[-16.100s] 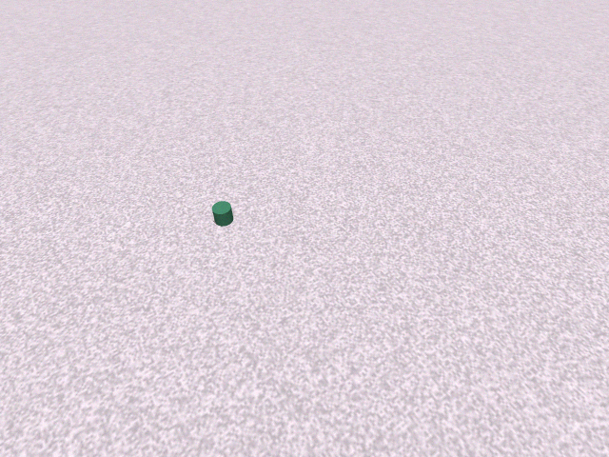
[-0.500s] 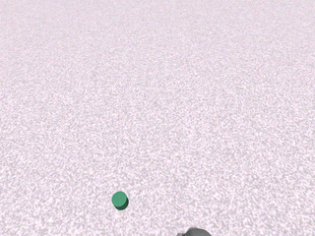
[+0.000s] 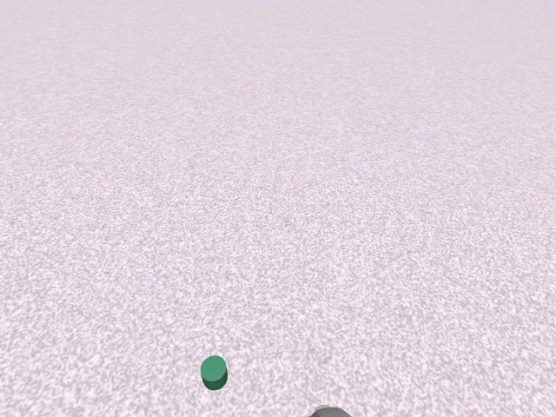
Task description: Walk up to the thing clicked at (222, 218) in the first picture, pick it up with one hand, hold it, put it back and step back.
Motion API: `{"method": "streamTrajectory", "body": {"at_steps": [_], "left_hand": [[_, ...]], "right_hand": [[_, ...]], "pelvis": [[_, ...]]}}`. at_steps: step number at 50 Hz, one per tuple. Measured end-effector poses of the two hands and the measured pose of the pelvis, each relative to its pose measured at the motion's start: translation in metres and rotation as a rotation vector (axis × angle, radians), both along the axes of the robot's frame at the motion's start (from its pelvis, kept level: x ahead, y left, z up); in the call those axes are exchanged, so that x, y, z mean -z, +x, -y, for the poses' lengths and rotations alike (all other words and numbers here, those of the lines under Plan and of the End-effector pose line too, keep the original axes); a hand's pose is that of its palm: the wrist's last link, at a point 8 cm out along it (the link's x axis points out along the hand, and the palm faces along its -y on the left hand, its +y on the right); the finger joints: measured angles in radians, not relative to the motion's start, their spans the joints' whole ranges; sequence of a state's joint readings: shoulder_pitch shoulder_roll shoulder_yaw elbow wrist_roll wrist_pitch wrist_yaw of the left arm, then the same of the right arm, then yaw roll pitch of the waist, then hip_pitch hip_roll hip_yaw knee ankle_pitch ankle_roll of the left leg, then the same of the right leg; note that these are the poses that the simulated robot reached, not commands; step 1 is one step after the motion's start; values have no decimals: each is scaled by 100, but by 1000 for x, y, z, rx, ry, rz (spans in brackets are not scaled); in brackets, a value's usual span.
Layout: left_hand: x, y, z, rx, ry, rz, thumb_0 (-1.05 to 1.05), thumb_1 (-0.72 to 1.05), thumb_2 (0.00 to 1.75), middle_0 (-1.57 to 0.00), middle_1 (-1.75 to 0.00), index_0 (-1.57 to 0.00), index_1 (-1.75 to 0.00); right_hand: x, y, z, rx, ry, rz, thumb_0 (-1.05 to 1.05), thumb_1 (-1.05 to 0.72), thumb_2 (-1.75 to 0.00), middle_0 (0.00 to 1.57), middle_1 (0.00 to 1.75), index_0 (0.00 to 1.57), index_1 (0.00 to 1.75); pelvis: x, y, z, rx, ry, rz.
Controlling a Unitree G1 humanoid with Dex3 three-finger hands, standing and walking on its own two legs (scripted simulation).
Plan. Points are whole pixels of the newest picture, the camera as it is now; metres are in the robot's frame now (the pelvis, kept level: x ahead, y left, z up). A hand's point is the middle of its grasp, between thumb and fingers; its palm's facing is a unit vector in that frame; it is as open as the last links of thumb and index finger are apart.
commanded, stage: walk up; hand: left
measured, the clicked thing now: (214, 372) +0.51 +0.18 -0.74
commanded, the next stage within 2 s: none
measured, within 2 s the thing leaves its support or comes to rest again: neither
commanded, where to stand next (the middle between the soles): +0.10 -0.01 m, yaw -5 degrees
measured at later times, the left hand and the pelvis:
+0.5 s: hand out of the picture +0.12 +0.24 -0.12, palm faces -0.08 -0.90 -0.43, open 7.4 cm; pelvis +0.07 -0.03 -0.01, yaw -4 degrees
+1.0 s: hand out of the picture +0.17 +0.26 -0.18, palm faces -0.13 -0.92 -0.36, open 7.4 cm; pelvis +0.11 +0.01 -0.02, yaw -6 degrees
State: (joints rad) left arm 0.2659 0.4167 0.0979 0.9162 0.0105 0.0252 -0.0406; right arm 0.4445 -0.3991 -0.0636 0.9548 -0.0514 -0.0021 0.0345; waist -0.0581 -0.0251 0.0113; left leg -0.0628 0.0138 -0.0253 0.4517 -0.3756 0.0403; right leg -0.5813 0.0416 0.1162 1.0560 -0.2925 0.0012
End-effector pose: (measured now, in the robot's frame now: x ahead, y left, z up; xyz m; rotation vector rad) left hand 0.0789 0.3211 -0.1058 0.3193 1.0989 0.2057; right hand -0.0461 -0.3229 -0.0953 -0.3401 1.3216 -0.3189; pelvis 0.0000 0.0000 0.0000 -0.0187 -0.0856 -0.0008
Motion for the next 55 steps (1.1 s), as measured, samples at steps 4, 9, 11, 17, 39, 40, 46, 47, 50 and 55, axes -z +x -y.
{"method": "streamTrajectory", "body": {"at_steps": [4,9,11,17,39,40,46,47,50,55], "left_hand": [[3,-18,-2,21,-10,-62,0,90,89,-20,-30,-20,-30],[8,-29,7,39,7,-178,1,91,89,-20,-30,-20,-30],[8,-22,14,49,27,-189,1,91,89,-20,-30,-20,-30],[2,7,41,51,66,-92,1,91,89,-20,-30,-20,-30],[35,112,11,92,20,-74,0,91,89,-20,-30,-20,-30],[37,114,12,100,10,-80,0,91,89,-20,-30,-20,-30],[42,109,15,114,5,-125,0,91,89,-20,-30,-20,-30],[41,105,15,106,10,-133,0,91,89,-20,-30,-20,-30],[34,93,15,88,21,-153,0,91,89,-20,-30,-20,-30],[27,92,14,80,30,-187,0,90,89,-20,-30,-20,-30]], "right_hand": [[-15,2,14,-6,-39,-7,1,-90,-90,21,30,21,30],[-10,36,37,-5,-55,69,1,-90,-90,21,30,21,30],[0,55,45,-12,-41,101,1,-90,-90,21,30,21,30],[34,112,44,-60,45,141,1,-90,-90,20,30,20,30],[28,214,-23,-82,47,159,1,-90,-90,21,30,20,30],[25,217,-24,-81,41,167,1,-90,-90,21,30,20,30],[23,229,-17,-69,26,220,0,-90,-90,21,30,21,30],[25,230,-16,-64,27,223,0,-90,-90,21,30,21,30],[26,231,-16,-45,47,217,0,-90,-90,21,30,20,30],[32,229,-19,-28,79,203,1,-90,-90,21,30,20,30]], "pelvis": [[-3,-2,4,31,-8,-6],[4,12,15,72,20,-24],[10,21,22,89,33,-32],[20,43,39,85,6,-13],[26,107,-6,71,3,-21],[26,107,-7,76,4,-25],[28,110,-8,99,3,-33],[28,110,-8,96,-9,-28],[23,114,-5,98,-10,-30],[19,121,-5,107,-5,-28]]}}
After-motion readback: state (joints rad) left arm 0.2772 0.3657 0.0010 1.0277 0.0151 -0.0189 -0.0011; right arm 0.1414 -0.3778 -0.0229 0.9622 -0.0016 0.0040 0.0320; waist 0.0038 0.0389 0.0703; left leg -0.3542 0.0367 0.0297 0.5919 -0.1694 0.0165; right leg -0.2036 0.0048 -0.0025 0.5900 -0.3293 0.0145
